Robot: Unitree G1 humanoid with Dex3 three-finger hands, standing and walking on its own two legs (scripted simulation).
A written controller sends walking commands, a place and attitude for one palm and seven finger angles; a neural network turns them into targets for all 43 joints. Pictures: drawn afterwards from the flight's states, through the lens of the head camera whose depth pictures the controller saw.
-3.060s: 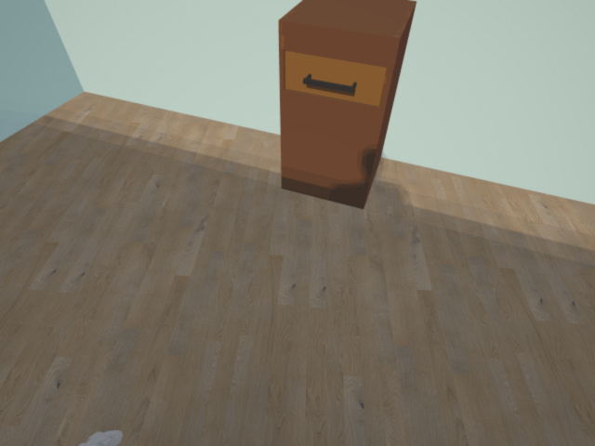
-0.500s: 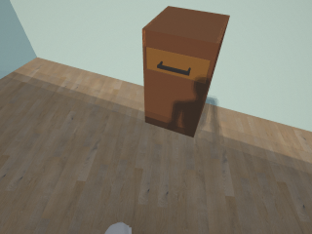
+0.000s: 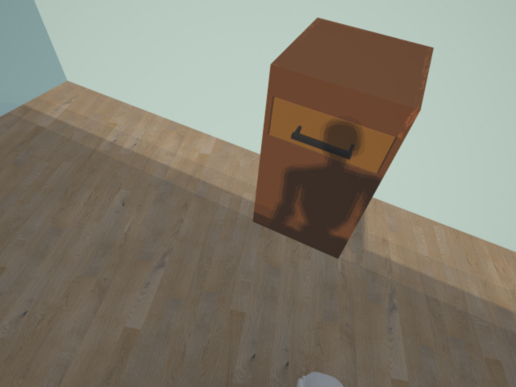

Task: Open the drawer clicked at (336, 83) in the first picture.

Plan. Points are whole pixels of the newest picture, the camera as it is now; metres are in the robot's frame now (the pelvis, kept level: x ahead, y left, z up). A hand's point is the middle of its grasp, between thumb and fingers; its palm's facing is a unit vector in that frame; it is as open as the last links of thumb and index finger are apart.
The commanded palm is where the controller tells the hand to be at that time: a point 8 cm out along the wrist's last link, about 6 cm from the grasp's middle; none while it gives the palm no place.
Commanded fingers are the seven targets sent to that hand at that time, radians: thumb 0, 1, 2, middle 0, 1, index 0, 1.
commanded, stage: turn to face it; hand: left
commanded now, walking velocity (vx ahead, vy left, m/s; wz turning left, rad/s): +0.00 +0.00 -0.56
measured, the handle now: (322, 141) +0.85 -0.14 -0.15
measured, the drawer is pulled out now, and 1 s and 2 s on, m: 0.00 0.00 0.00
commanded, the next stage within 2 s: take the last steps up to it in 0.52 s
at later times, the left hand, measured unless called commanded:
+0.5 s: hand (199, 371) +0.17 +0.11 -0.16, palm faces -0.18 -0.95 -0.24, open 7.4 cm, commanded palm none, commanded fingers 0.00 0.90 0.90 -0.20 -0.30 -0.20 -0.30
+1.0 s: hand (178, 365) +0.18 +0.15 -0.18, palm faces -0.32 -0.94 -0.16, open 7.4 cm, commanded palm none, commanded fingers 0.00 0.90 0.90 -0.20 -0.30 -0.20 -0.30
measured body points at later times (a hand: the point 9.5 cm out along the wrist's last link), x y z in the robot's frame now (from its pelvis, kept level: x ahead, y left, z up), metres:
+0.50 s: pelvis +0.05 -0.05 -0.01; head +0.07 -0.07 +0.44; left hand +0.18 +0.16 -0.14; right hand +0.05 -0.30 -0.17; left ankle +0.07 +0.10 -0.68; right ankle +0.08 -0.15 -0.74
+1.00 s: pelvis +0.10 -0.02 +0.01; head +0.12 +0.00 +0.46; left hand +0.20 +0.20 -0.16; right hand -0.03 -0.21 -0.14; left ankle +0.08 +0.09 -0.74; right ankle +0.05 -0.17 -0.67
